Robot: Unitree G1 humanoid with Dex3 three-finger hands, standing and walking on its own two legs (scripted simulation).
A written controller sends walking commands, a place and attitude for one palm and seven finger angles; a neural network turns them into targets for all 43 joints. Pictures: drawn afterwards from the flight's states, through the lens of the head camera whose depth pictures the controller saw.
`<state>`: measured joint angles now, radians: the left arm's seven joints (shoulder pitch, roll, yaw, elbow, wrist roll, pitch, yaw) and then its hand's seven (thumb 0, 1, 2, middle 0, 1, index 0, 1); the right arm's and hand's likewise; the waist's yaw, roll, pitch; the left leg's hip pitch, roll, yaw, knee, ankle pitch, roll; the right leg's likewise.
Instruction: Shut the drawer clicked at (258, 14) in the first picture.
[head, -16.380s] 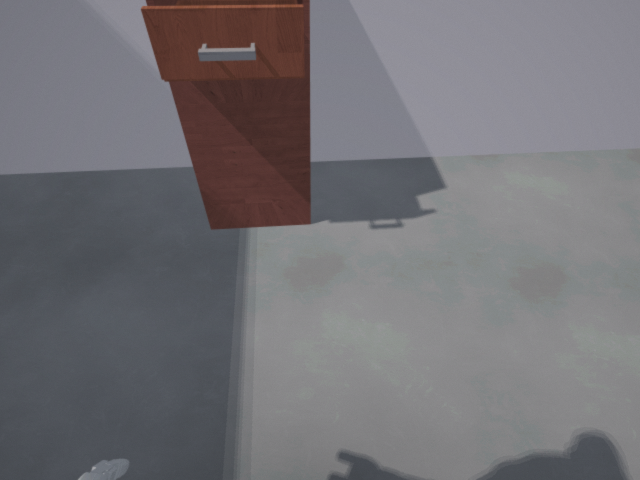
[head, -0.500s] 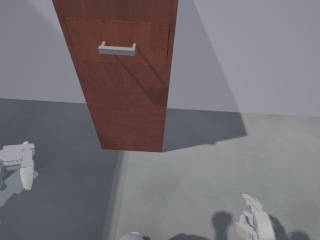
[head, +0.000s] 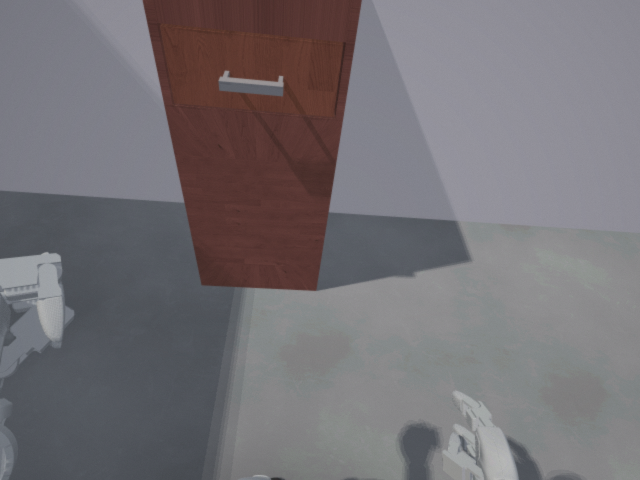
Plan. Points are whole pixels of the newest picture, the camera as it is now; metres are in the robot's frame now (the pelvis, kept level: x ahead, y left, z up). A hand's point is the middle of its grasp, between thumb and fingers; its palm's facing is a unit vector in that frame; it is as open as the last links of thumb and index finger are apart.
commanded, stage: stop stepping back and stand still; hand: left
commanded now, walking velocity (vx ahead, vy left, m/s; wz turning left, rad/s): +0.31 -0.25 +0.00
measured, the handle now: (252, 82) +0.88 +0.21 +0.07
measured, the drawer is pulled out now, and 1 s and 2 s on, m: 0.00 0.00 0.00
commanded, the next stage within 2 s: let the arm hang, fingers relaxed in 1.40 s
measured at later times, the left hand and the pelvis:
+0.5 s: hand out of the picture +0.08 +0.24 +0.19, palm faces +0.30 -0.83 -0.48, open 3.2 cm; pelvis -0.12 +0.02 +0.00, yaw -2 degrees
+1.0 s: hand out of the picture +0.05 +0.24 +0.19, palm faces +0.41 -0.76 -0.50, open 3.2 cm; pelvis -0.13 +0.00 +0.00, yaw +1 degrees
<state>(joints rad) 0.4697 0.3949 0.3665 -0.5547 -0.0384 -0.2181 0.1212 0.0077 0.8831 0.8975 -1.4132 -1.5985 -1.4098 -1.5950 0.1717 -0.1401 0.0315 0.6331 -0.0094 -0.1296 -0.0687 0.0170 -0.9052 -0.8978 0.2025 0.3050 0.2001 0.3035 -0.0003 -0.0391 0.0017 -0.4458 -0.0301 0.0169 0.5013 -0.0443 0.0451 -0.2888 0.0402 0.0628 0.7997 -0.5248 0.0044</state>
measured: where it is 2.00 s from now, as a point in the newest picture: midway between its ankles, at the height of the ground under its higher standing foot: outside the picture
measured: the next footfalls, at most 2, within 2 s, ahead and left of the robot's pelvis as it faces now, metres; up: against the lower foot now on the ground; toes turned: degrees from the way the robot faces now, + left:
right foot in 0.12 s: +0.01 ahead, -0.09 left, +0.01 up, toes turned -11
left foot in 0.32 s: -0.01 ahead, +0.18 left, +0.00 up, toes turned -1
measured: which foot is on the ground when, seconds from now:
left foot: down 0.00-0.10, up 0.12-0.30, down 0.32-0.52, up 0.54-0.80, down 0.82-1.00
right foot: up 0.00-0.10, down 0.12-0.32, up 0.34-0.50, down 0.52-1.00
